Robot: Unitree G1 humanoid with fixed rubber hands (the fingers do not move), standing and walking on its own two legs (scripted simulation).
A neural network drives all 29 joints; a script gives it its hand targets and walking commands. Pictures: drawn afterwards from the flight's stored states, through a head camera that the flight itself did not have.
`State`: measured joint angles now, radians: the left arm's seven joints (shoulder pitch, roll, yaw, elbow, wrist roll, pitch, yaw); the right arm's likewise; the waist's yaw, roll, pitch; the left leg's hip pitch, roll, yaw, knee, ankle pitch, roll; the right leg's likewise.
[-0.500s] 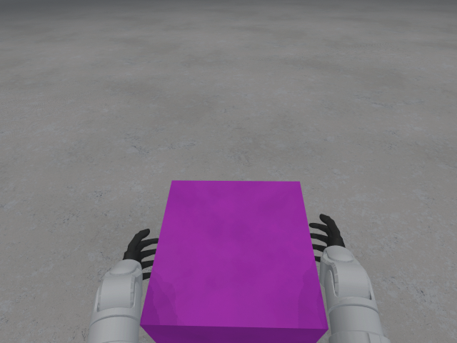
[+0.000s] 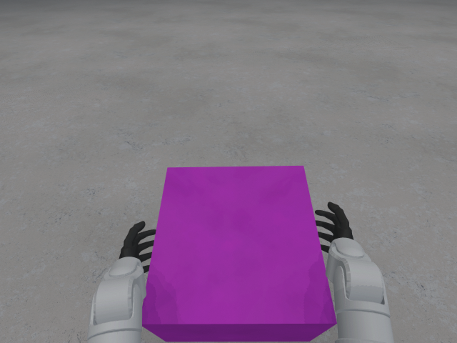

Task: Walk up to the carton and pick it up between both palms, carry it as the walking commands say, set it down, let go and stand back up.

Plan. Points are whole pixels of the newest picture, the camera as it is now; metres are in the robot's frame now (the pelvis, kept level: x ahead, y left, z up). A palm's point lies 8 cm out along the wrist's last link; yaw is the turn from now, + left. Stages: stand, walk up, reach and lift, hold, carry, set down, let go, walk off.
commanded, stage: carry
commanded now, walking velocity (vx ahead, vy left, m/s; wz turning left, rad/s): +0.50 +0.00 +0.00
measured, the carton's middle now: (236, 251) +0.33 +0.00 -0.01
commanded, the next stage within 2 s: none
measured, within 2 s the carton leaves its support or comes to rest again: neither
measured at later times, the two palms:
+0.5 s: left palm (128, 205) +0.38 +0.21 +0.08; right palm (310, 186) +0.39 -0.15 +0.10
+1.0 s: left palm (104, 184) +0.44 +0.28 +0.08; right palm (272, 184) +0.43 -0.08 +0.08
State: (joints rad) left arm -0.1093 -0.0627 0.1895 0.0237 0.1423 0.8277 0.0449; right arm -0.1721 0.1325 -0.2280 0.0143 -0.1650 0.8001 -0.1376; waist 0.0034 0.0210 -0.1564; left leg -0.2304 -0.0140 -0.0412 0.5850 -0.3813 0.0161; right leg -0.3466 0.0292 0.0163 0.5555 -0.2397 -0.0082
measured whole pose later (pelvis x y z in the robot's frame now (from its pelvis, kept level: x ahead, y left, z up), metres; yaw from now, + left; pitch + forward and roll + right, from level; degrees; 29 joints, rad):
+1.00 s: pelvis +0.20 +0.13 -0.01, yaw -3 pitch +3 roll -1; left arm 0.00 -0.13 0.14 -0.58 0.06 1.22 0.14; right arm -0.06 0.13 -0.19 -0.57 -0.10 1.18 -0.14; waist -0.02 0.07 0.00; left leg -0.28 -0.15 0.20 0.51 -0.31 0.21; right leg -0.44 -0.06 -0.18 0.77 -0.48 0.00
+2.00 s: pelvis +0.13 +0.41 -0.01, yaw -4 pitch +3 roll -1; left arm 0.00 -0.13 0.16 -0.55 0.08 1.24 0.13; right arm -0.07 0.13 -0.17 -0.49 -0.12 1.18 -0.13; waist 0.02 -0.01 -0.08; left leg -0.45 0.00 0.12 0.63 -0.23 0.09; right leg -0.50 -0.10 -0.11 1.05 -0.55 0.06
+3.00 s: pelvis +0.03 +0.69 -0.01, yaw -4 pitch +2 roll +1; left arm 0.00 -0.13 0.15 -0.56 0.08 1.22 0.12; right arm -0.05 0.13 -0.17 -0.54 -0.11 1.18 -0.14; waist -0.02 -0.05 -0.07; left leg -0.41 0.01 0.10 0.64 -0.25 0.01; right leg -0.43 -0.20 -0.06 0.75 -0.40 0.09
